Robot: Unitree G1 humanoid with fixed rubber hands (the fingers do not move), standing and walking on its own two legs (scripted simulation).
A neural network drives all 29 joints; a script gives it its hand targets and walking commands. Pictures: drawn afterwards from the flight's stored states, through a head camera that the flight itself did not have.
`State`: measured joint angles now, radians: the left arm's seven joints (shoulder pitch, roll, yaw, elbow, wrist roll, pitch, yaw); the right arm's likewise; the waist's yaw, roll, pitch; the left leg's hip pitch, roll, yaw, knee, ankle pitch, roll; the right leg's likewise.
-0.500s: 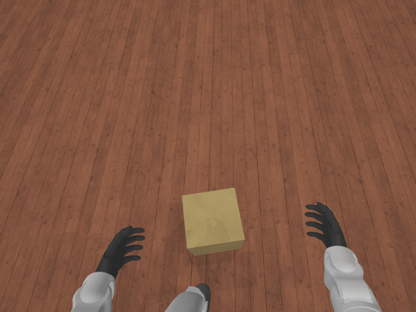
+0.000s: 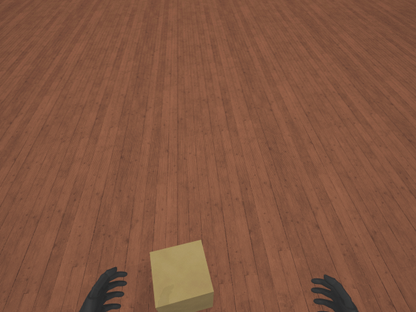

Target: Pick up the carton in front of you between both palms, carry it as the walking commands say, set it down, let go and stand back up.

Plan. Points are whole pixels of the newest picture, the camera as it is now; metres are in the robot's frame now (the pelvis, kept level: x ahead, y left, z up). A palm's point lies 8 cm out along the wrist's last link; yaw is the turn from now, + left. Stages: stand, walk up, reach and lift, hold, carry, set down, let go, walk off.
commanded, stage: let go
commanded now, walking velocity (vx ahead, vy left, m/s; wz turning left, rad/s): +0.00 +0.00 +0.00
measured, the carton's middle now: (182, 280) +0.38 +0.13 -0.65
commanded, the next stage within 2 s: stand in 0.28 s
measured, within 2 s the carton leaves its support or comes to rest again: neither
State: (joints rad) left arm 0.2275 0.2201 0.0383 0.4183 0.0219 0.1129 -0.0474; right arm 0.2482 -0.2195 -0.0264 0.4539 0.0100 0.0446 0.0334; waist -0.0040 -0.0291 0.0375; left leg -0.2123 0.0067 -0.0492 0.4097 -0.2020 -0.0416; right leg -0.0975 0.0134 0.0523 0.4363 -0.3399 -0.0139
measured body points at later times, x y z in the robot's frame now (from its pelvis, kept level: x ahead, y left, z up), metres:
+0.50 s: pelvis +0.01 +0.03 -0.01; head +0.01 +0.05 +0.44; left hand +0.10 +0.31 -0.12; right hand +0.11 -0.23 -0.11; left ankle +0.01 +0.15 -0.74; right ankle -0.07 -0.11 -0.74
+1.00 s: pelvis +0.03 +0.04 -0.03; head +0.04 +0.05 +0.42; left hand +0.04 +0.31 -0.16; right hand +0.15 -0.21 -0.14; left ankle +0.01 +0.15 -0.74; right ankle -0.07 -0.11 -0.74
